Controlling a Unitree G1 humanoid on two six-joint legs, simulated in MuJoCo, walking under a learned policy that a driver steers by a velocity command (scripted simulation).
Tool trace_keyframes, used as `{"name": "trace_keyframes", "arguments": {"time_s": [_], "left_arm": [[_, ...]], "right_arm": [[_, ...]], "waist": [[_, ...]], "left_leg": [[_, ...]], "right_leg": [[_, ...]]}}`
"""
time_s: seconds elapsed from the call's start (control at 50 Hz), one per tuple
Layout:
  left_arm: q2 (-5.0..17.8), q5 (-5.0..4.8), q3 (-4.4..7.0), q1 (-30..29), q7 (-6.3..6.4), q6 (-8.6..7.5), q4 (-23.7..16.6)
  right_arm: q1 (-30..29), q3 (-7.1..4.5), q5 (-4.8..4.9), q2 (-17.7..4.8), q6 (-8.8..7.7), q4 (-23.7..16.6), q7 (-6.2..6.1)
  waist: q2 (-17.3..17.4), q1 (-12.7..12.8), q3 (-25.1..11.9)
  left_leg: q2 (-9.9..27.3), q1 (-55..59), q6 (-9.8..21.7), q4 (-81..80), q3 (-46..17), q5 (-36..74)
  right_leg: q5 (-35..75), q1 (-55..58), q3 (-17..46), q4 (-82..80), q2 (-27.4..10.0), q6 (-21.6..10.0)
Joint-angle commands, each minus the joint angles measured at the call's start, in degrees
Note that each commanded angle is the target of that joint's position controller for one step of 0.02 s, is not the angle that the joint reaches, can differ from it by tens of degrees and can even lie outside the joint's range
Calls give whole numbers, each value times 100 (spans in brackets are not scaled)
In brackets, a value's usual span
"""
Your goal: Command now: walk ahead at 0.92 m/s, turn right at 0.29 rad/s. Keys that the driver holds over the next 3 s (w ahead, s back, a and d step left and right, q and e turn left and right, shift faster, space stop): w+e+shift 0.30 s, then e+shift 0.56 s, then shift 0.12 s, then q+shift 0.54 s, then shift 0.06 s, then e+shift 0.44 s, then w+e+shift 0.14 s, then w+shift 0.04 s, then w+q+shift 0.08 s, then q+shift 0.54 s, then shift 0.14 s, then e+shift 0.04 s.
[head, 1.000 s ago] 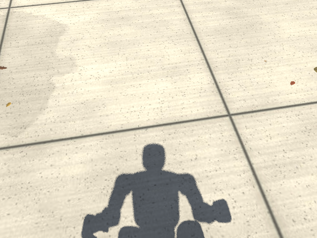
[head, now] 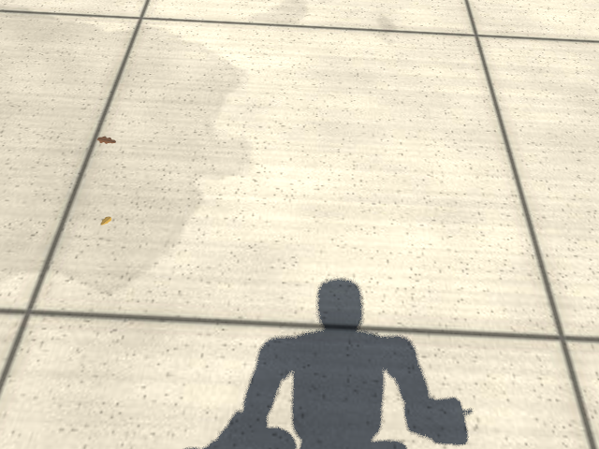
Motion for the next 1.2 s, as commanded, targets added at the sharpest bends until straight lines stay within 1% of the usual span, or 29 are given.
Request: {"name": "trace_keyframes", "arguments": {"time_s": [0.02,0.04,0.12,0.24,0.32,0.36,0.38,0.4,0.42,0.44,0.46,0.5,0.56,0.6,0.66,0.72,0.74,0.78,0.8,0.84,0.86,0.92,1.0,1.08,1.1,1.12,1.14,1.16,1.2], "left_arm": [[352,77,60,-494,89,-182,-726],[268,27,76,-150,1,-49,-592],[68,-1,87,-304,-187,310,-541],[83,82,70,-1396,-343,238,-1001],[248,89,176,-1209,-527,120,-1206],[630,121,359,82,-531,303,-949],[1132,176,590,1735,-426,471,-542],[851,188,501,2556,-255,536,-111],[739,578,292,1656,-268,363,-181],[656,787,142,1096,-328,161,-564],[702,671,243,782,-371,124,-889],[873,324,290,-557,-330,54,-1356],[866,334,300,-890,-131,91,-1723],[971,309,391,-633,66,263,-1625],[907,199,433,-416,182,594,-1619],[520,189,351,-685,161,700,-1871],[360,204,298,-857,136,684,-1986],[-190,448,95,-98,102,621,-2079],[441,308,198,548,-47,563,-2231],[1112,236,359,-213,-21,698,-1986],[1064,245,357,-424,14,794,-1992],[476,291,115,-852,-9,778,-2226],[413,364,-16,-935,-33,716,-2189],[213,460,-81,-505,-110,731,-1848],[487,498,-28,-456,-92,743,-1880],[1033,606,70,-252,-17,779,-1973],[1409,761,215,-549,-26,784,-1889],[1188,771,176,-844,-14,693,-2054],[727,614,53,-1501,45,561,-2104]], "right_arm": [[745,-69,-165,-329,-244,128,42],[528,13,-284,-23,-268,152,24],[596,32,-255,-102,-339,359,-175],[1280,21,-300,-368,-293,489,-569],[1166,-84,-271,-961,-92,236,-841],[756,-195,-154,-1271,-9,-3,-984],[39,-234,-85,-1345,-74,-261,-884],[-776,-136,137,-780,-195,-436,-591],[-845,145,-6,356,-427,-983,-404],[382,300,-86,585,-565,-1128,-285],[413,229,-64,23,-649,-1265,-222],[280,42,-36,-474,-529,-1246,-265],[-177,-72,-186,-807,-184,-1441,-467],[-761,65,-278,-289,-87,-1660,-549],[-861,69,-41,-268,70,-1711,-569],[-754,-48,-26,-520,74,-1598,-505],[-446,-104,-71,-613,31,-1464,-484],[-37,-117,-322,-888,115,-1559,-514],[-208,-196,-374,-1168,128,-1524,-489],[-617,-80,-247,-471,211,-1714,-561],[-694,-58,-232,-501,279,-1741,-576],[-451,-148,-298,-857,371,-1464,-600],[-331,-178,-166,-995,431,-1332,-499],[-99,31,-15,-623,429,-1070,-317],[234,64,0,-555,386,-972,-271],[330,146,-155,-305,341,-1067,-194],[107,4,-23,-628,305,-1315,-270],[-34,-167,41,-1191,351,-1258,-356],[552,-256,60,-1090,555,-967,-512]], "waist": [[677,-287,-512],[891,-70,-451],[525,62,37],[280,-162,731],[528,308,213],[984,1061,-364],[954,1868,-878],[-609,2176,-564],[-2139,959,-1],[-1518,103,-1279],[-377,96,-1774],[1202,-601,-634],[1182,-563,-326],[653,-307,-629],[-240,-71,-1369],[-677,-139,-1251],[-634,-290,-1227],[1176,92,-1694],[2219,644,-2248],[909,173,-1443],[547,133,-1217],[606,44,-996],[1012,-45,-1413],[1094,212,-1223],[955,163,-1194],[-364,107,-1344],[-1456,114,-1109],[-1008,234,-719],[-902,-119,-484]], "left_leg": [[1737,2254,403,-2941,-2982,-1339],[1551,1756,113,-2894,-2353,-621],[1187,1485,-297,-3419,-669,951],[769,2359,-777,-3975,737,3437],[795,2763,-1006,-2699,1204,7970],[1012,2443,-899,-854,1064,9550],[1027,1620,-790,930,722,9001],[-136,764,-823,4026,790,2322],[-1041,-1095,-668,5815,-237,-1869],[-881,-1661,-518,6278,-1535,-1870],[-808,-1659,-268,5657,-1814,-1574],[-320,-1505,-329,4159,-1728,-805],[-34,-418,-819,2065,-1509,-499],[-388,209,-929,435,-1248,285],[-836,670,-1014,-777,-1230,1383],[-724,1023,-936,-1970,-1528,1888],[-443,1575,-754,-2517,-1567,2465],[1740,3341,495,-2165,-3834,5021],[2810,3473,1329,-2446,-5430,3808],[1728,2719,938,-2400,-3504,2161],[1389,2164,780,-2502,-2958,1906],[965,1420,856,-2712,-2127,2662],[1144,1503,1056,-2631,-1851,3159],[807,725,639,-2446,-1784,1655],[576,136,182,-2305,-1709,811],[-4,-607,-352,-956,-1234,-968],[-197,-824,-508,-43,-913,-1684],[-120,-716,-636,1121,-1032,-1498],[-122,-1047,-779,2199,-1045,-972]], "right_leg": [[1292,-3067,595,803,-308,-319],[1705,-2719,639,798,-450,-350],[2251,-3083,481,256,-481,-298],[3320,-3594,-477,-1737,160,-394],[3040,-1887,-1858,-2881,948,-624],[2768,-76,-1950,-3023,1225,-658],[2797,1661,-1169,-3323,947,-1013],[4349,2293,-430,-5041,341,-1425],[6675,2177,829,-4328,568,-1487],[6644,2628,2511,-4301,-342,-2394],[4346,2575,3378,-5153,-563,-2722],[2495,638,3307,-6013,-416,-2265],[3968,-1100,2314,-6003,170,-1860],[4582,-1394,1545,-5519,838,-1462],[3754,-804,1570,-5046,1076,-839],[2280,-482,2097,-4511,1071,-514],[1671,-702,2031,-3976,1215,-347],[-2092,-2371,736,-1411,2059,174],[-1810,-2902,678,-310,1334,380],[-646,-3111,317,313,796,663],[-318,-2879,224,239,626,700],[-108,-2158,-205,-784,634,592],[-48,-1151,-243,-2389,639,481],[1183,722,-393,-5200,823,161],[1420,1486,-97,-5357,518,-17],[2371,2043,1330,-5477,-963,-488],[2259,578,1785,-5712,-1850,-1348],[2196,166,1482,-5906,-1537,-1464],[2414,89,665,-5888,-1052,-1035]]}}
Next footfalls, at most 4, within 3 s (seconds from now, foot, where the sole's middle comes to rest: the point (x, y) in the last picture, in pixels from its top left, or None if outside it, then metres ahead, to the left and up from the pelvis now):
0.40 right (331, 426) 0.50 -0.06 -0.74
0.76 left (295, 318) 0.76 0.02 -0.74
1.10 right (352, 419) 0.52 -0.11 -0.74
1.48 left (265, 339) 0.71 0.09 -0.74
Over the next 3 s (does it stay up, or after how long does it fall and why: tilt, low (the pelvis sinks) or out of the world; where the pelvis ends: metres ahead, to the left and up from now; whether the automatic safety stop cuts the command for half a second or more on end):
stays up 0.83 -0.31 0.02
